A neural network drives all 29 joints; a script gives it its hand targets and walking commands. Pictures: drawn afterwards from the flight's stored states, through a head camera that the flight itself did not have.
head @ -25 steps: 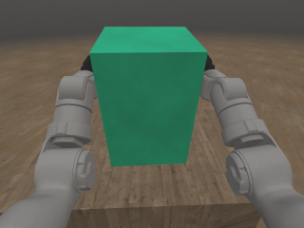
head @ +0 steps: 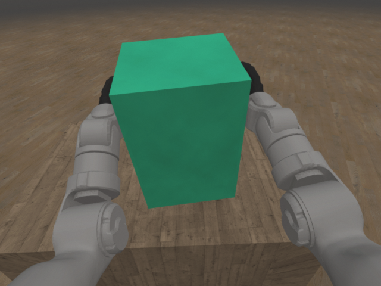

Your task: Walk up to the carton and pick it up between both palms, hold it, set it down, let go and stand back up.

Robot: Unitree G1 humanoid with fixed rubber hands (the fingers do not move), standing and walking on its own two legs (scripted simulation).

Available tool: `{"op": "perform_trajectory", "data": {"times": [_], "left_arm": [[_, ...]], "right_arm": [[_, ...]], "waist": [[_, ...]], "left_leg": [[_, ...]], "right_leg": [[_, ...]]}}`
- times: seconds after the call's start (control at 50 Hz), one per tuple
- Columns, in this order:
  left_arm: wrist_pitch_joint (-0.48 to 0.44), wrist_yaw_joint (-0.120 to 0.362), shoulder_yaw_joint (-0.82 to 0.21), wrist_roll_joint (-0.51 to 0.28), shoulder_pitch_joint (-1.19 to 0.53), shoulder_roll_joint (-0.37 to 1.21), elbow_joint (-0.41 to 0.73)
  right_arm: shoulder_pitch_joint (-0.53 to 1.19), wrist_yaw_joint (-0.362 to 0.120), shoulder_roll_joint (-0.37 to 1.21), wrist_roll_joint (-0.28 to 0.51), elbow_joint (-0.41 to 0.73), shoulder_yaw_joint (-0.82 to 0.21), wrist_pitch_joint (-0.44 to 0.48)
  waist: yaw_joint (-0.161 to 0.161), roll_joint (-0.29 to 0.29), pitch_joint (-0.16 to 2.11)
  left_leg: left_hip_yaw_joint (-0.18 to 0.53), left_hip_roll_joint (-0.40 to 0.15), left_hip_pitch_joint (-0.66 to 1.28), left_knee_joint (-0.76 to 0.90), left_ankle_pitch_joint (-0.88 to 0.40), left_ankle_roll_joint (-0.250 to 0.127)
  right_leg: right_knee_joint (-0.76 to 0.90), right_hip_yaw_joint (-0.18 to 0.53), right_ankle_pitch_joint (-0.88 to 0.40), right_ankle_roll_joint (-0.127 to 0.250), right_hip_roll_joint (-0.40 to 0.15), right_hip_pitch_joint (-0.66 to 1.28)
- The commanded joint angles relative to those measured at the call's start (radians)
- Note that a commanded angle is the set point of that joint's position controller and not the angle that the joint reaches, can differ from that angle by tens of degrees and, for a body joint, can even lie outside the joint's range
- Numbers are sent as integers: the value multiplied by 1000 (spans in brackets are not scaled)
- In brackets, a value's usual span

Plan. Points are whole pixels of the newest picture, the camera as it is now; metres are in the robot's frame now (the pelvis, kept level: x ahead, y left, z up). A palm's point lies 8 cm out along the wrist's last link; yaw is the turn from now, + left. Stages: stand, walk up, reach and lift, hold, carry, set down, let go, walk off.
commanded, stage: set down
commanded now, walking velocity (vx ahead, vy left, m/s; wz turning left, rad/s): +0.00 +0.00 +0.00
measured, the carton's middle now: (183, 126) +0.40 +0.03 +0.20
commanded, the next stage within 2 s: none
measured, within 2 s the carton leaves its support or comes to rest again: neither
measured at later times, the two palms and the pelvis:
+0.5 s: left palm (114, 117) +0.40 +0.17 +0.23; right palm (254, 101) +0.41 -0.12 +0.25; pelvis +0.01 +0.00 +0.00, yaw +0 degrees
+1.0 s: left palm (122, 134) +0.39 +0.16 +0.19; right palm (258, 115) +0.41 -0.13 +0.22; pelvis +0.01 -0.01 +0.00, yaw +0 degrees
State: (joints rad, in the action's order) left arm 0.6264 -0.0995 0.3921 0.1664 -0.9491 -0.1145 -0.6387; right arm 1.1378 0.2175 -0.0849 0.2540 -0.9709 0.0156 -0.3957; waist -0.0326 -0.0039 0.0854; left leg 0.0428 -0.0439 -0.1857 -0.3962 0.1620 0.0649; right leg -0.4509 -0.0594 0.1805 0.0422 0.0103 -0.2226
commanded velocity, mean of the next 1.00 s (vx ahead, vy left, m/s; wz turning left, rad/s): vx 0.00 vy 0.00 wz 0.00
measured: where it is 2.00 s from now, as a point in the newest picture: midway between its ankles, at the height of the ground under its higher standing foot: outside the picture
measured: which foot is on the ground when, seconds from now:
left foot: down 0.00-1.00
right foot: down 0.00-1.00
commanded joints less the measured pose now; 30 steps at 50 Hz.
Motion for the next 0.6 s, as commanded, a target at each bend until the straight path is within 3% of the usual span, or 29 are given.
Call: {"op": "perform_trajectory", "data": {"times": [0.0,0.06,0.1,0.26,0.38,0.46,0.52,0.54,0.58], "left_arm": [[-105,82,-575,-249,-1047,734,443],[-92,87,-542,-224,-1016,709,427],[-85,90,-535,-222,-1020,710,433],[-72,122,-417,-135,-922,678,301],[-91,112,-397,-108,-917,691,304],[-110,96,-423,-106,-885,719,337],[-124,86,-412,-92,-864,725,363],[-131,81,-427,-106,-885,730,403],[-139,73,-431,-93,-844,740,397]], "right_arm": [[907,-148,722,148,520,-282,106],[868,-147,724,159,461,-288,91],[850,-138,715,164,444,-270,84],[829,-146,675,137,324,-219,93],[809,-173,676,108,288,-203,112],[775,-187,667,97,296,-210,129],[755,-200,669,93,278,-216,139],[764,-202,683,105,318,-234,146],[727,-209,673,99,289,-239,150]], "waist": [[-9,-101,740],[4,-79,666],[-12,-86,619],[38,-62,496],[56,-78,520],[55,-95,557],[81,-96,568],[81,-90,596],[84,-95,590]], "left_leg": [[-33,91,218,-47,-339,-23],[-39,98,196,-36,-319,-38],[-36,99,180,-32,-318,-35],[-44,100,115,13,-217,-47],[-43,94,129,24,-211,-41],[-41,89,172,14,-268,-30],[-43,82,182,11,-293,-28],[-39,86,189,5,-322,-25],[-41,79,206,1,-337,-21]], "right_leg": [[135,8,-229,-85,87,250],[138,15,-213,-97,82,255],[137,15,-219,-100,80,260],[155,22,-130,-101,63,266],[152,14,-106,-93,64,255],[144,7,-150,-89,72,238],[140,8,-155,-88,76,233],[136,5,-192,-89,80,255],[136,3,-187,-89,83,230]]}}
